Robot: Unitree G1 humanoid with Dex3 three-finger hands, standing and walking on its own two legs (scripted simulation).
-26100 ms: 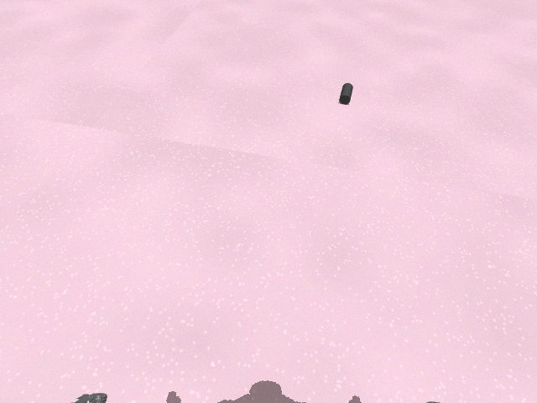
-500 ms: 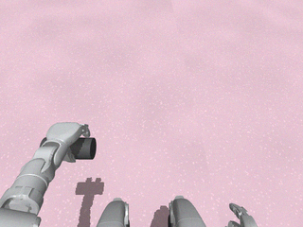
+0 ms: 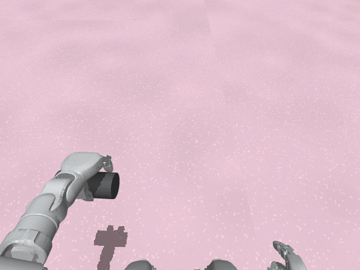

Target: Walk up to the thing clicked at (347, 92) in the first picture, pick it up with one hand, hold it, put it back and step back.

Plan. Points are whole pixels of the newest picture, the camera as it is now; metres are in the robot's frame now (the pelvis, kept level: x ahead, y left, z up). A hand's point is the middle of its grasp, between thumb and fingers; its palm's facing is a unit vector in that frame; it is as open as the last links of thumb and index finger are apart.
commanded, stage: hold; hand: left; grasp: from above
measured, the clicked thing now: (87, 184) +0.32 +0.26 -0.09
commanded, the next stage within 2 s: crouch in 1.62 s
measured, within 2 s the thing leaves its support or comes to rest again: neither
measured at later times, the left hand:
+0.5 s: hand (89, 188) +0.29 +0.22 -0.02, palm faces -0.45 -0.02 -0.89, open 9.7 cm
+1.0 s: hand (87, 191) +0.27 +0.21 +0.00, palm faces -0.44 -0.01 -0.90, open 9.7 cm
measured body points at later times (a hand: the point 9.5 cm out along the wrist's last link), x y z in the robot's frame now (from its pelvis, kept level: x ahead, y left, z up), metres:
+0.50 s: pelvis -0.01 -0.01 +0.01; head +0.00 -0.03 +0.46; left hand +0.30 +0.22 +0.03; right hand +0.12 -0.27 -0.11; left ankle +0.00 +0.13 -0.71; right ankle +0.01 -0.15 -0.71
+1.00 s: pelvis -0.02 -0.01 +0.02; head -0.02 -0.03 +0.47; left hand +0.29 +0.21 +0.05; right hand +0.13 -0.26 -0.10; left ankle +0.00 +0.13 -0.71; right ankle +0.01 -0.15 -0.71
